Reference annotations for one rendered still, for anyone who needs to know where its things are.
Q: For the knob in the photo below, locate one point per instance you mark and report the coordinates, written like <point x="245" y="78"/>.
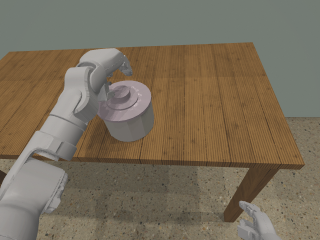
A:
<point x="122" y="93"/>

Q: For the robot left upper arm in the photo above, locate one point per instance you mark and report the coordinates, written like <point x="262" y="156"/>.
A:
<point x="37" y="188"/>

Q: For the robot right hand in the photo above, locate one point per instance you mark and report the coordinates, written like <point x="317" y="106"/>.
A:
<point x="261" y="223"/>

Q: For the pot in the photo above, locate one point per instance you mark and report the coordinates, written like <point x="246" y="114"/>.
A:
<point x="132" y="130"/>

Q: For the robot left hand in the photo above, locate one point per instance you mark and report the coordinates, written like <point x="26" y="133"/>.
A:
<point x="110" y="59"/>

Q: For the table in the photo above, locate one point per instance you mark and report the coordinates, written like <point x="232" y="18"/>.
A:
<point x="213" y="106"/>

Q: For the lid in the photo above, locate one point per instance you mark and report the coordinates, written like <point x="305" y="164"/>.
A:
<point x="121" y="112"/>

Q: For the left robot forearm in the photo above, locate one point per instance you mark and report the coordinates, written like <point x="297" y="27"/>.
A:
<point x="62" y="130"/>

